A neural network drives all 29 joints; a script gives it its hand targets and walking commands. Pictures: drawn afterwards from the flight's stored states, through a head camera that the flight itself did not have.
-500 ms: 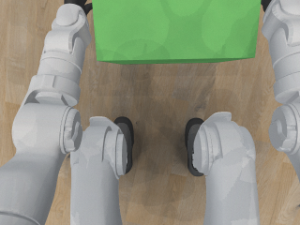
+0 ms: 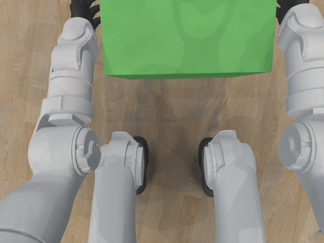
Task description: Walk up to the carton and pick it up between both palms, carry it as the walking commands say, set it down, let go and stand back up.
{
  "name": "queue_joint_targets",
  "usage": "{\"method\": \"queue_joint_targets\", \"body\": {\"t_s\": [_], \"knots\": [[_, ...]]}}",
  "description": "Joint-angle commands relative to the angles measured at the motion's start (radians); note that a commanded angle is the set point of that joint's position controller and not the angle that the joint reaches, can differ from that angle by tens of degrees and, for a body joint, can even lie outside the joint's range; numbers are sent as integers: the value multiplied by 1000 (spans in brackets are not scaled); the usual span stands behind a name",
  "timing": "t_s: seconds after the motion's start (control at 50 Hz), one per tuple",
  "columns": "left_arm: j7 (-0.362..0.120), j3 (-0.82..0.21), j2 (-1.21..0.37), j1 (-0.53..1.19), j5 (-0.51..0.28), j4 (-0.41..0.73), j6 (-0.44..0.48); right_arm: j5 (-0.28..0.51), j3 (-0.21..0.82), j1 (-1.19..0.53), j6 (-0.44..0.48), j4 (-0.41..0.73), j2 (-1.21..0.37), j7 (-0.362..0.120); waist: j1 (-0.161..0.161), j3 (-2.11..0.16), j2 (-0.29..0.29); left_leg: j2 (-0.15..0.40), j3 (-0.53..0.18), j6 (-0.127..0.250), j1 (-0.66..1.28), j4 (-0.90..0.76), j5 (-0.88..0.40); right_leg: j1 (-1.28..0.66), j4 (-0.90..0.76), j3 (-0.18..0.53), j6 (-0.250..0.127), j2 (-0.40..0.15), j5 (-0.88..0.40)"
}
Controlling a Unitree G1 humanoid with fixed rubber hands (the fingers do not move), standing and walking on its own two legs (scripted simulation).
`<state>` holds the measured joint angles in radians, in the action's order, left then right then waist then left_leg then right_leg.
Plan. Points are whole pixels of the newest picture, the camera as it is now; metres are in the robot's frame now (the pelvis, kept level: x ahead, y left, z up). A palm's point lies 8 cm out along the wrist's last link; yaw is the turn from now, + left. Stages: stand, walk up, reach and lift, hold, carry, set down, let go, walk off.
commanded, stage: reach and lift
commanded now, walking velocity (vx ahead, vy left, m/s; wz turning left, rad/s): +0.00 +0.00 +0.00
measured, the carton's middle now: (182, 12) +0.58 -0.04 -0.20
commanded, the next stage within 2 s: none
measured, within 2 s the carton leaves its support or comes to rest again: neither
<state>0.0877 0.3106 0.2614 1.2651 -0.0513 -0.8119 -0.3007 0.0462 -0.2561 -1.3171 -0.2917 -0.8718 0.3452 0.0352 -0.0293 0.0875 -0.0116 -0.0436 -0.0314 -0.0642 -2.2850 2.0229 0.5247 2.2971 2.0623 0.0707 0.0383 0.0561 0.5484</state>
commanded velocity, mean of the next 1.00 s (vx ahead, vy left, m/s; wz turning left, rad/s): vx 0.00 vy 0.00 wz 0.00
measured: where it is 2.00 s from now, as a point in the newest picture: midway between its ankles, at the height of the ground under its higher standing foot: (173, 175)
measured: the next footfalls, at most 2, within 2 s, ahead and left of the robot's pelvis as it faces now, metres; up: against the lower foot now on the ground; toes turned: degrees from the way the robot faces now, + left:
none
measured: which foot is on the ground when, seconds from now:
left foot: down 0.00-1.00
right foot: down 0.00-1.00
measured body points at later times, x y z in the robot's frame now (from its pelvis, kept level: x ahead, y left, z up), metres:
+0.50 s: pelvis +0.00 +0.00 +0.05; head +0.32 -0.03 +0.36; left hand +0.55 +0.16 -0.06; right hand +0.54 -0.23 -0.06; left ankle +0.12 +0.13 -0.37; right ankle +0.10 -0.13 -0.37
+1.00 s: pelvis +0.00 +0.00 +0.10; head +0.30 -0.02 +0.44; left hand +0.54 +0.16 +0.02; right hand +0.52 -0.23 +0.02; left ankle +0.12 +0.13 -0.37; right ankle +0.10 -0.13 -0.37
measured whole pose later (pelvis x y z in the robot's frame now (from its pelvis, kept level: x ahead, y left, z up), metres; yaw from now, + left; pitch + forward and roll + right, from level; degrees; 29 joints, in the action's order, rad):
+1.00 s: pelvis +0.00 +0.00 +0.10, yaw -1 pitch +48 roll +2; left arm 0.03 0.44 0.14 1.09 0.11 -0.68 -0.41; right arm -0.12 -0.39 -1.12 -0.41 -0.72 0.21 0.00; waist -0.01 -0.15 0.00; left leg -0.06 -0.05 -0.06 -2.05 1.67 0.46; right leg 2.06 1.69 0.10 0.05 0.08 0.47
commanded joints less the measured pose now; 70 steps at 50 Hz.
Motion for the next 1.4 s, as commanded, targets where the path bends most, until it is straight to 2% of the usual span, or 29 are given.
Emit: {"method": "queue_joint_targets", "body": {"t_s": [0.0,0.16,0.3,0.42,0.68,1.38], "knots": [[-253,-369,-842,694,-100,210,40,108,360,-567,11,182,-908,-289,-8,-1286,35,-66,161,58,625,-134,-289,-681,-201,-138,-23,37,-364],[-266,-345,-856,670,-71,226,21,87,357,-545,-8,203,-948,-302,13,-1333,57,-70,161,60,638,-180,-307,-720,-239,-140,-14,45,-396],[-278,-364,-881,668,-73,264,-3,78,365,-536,-27,243,-964,-304,7,-1405,51,-75,160,57,690,-227,-319,-767,-282,-146,-9,54,-411],[-293,-351,-910,643,-54,245,-25,52,343,-511,-47,229,-982,-315,3,-1375,41,-79,158,56,704,-282,-293,-756,-334,-150,-10,60,-375],[-317,-337,-962,593,-29,236,-50,25,325,-467,-69,225,-1027,-353,17,-1371,38,-82,154,55,784,-387,-291,-775,-432,-157,-9,67,-349],[-393,-363,-1069,399,-8,223,-75,-10,343,-296,-91,259,-1135,-388,27,-1329,43,-90,131,51,968,-640,-304,-1036,-682,-134,-10,75,-370]]}}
